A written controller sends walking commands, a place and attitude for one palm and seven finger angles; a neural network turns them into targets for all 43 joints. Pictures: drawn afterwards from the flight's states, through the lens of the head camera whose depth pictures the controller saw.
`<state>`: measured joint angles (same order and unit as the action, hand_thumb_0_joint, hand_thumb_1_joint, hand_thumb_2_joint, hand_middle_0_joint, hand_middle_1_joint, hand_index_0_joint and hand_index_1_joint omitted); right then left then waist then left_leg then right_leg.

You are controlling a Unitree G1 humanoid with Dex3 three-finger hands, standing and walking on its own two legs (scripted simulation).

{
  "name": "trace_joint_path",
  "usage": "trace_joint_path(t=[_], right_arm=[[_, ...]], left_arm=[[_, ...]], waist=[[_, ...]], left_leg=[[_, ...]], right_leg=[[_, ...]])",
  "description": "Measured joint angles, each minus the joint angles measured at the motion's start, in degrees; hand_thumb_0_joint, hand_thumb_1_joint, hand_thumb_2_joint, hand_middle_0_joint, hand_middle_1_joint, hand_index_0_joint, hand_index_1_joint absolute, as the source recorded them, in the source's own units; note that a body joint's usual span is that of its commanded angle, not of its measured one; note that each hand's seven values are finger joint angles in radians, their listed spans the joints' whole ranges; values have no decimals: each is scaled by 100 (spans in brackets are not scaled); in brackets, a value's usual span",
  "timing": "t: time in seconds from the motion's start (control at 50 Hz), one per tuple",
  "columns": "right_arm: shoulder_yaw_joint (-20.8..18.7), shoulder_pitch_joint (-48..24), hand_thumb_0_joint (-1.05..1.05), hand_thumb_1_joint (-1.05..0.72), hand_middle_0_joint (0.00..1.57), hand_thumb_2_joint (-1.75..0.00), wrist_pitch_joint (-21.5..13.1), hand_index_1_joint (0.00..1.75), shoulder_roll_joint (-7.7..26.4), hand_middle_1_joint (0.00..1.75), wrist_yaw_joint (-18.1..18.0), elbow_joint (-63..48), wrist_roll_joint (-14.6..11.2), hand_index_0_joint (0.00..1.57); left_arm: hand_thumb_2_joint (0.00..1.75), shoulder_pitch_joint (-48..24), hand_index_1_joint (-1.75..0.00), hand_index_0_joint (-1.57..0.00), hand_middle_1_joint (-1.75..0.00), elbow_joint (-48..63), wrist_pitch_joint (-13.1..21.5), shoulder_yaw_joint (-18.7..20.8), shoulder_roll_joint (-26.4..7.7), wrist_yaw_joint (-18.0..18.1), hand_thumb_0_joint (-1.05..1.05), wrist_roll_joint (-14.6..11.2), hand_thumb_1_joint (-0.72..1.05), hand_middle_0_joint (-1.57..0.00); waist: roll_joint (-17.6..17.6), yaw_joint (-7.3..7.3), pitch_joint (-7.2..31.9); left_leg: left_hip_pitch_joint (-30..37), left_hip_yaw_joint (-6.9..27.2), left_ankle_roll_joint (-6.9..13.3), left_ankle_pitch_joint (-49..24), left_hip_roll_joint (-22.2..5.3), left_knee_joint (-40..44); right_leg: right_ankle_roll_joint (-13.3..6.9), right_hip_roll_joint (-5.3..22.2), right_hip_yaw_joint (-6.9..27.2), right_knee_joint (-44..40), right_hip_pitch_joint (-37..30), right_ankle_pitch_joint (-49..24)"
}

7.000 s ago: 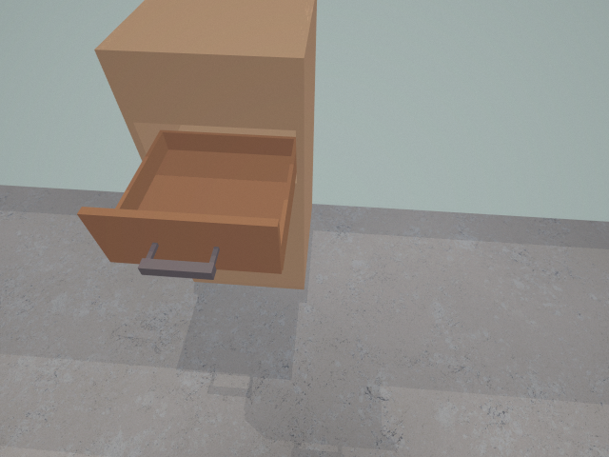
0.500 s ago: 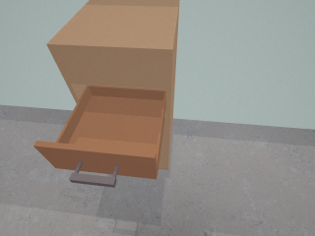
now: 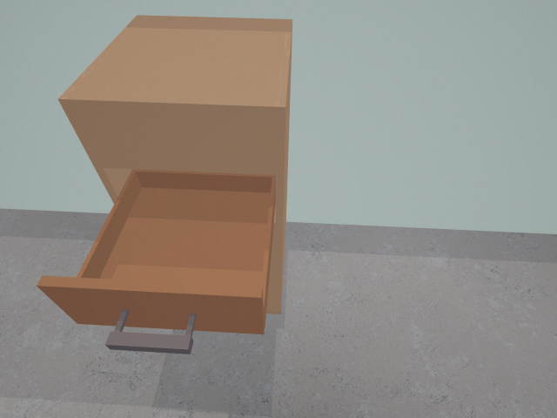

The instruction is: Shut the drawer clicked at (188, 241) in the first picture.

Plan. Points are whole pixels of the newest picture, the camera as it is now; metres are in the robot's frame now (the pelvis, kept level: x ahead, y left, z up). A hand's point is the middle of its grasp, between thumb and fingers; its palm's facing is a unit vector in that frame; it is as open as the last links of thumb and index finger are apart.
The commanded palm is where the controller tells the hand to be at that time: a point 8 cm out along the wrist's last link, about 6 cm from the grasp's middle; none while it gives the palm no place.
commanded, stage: come to a stop and stand still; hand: left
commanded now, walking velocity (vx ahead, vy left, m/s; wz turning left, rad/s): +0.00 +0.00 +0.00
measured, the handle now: (154, 329) +0.28 +0.25 -0.13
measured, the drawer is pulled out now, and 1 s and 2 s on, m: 0.30 0.30 0.30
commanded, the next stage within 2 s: look again from close up in 0.84 s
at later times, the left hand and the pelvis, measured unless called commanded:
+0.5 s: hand out of the picture -0.02 +0.18 -0.18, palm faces +0.03 -0.98 -0.20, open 7.4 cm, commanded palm none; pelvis -0.02 +0.01 -0.01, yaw +1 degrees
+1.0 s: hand out of the picture -0.03 +0.18 -0.18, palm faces +0.03 -0.99 -0.17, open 7.4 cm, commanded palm none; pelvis -0.02 +0.02 +0.00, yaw +0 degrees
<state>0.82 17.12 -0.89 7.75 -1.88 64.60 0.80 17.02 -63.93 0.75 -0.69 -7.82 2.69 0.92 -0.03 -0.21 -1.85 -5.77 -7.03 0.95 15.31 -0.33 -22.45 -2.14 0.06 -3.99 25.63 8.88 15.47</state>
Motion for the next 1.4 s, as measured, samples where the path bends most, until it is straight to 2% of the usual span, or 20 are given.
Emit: trace_joint_path(t=[0.16,0.24,0.3,0.54,0.76,1.4], right_arm=[[58,235,0,-91,20,-90,5,30,-183,30,6,181,-11,20],[11,209,0,-91,20,-90,103,30,-107,30,82,-90,5,20],[-30,231,0,-91,20,-90,84,30,-69,30,89,-219,35,20],[12,176,0,-91,20,-90,25,30,-9,30,85,-278,56,20],[27,52,0,-91,20,-90,-44,30,38,30,61,-108,22,20],[39,47,0,-91,20,-90,-69,30,-96,30,44,179,-13,20]], left_arm=[[90,90,-30,-20,-30,-54,11,-23,83,-12,0,-11,92,-20],[90,137,-30,-20,-30,16,142,-60,178,40,0,8,91,-20],[90,160,-30,-20,-30,35,85,-46,159,8,0,-5,91,-20],[90,74,-30,-20,-30,279,-21,-7,-35,-23,0,4,91,-20],[90,98,-30,-20,-30,236,-40,-22,-13,-28,0,4,91,-20],[90,195,-30,-20,-30,112,-19,-40,80,-2,0,4,91,-20]], waist=[[1,21,-17],[212,102,-69],[201,167,-8],[77,46,118],[-12,3,36],[-24,4,10]], left_leg=[[38,26,-47,-109,-51,110],[-547,255,-59,171,-198,-670],[-676,284,-20,256,-156,-896],[-607,176,109,143,21,-705],[-439,121,156,92,80,-504],[-211,85,107,-22,72,-203]], right_leg=[[-54,-60,-32,-163,-67,-122],[-72,-195,-137,26,212,-133],[-64,-139,-157,302,353,1],[61,31,-49,379,425,-15],[122,75,10,247,301,-52],[85,45,50,65,145,-110]])
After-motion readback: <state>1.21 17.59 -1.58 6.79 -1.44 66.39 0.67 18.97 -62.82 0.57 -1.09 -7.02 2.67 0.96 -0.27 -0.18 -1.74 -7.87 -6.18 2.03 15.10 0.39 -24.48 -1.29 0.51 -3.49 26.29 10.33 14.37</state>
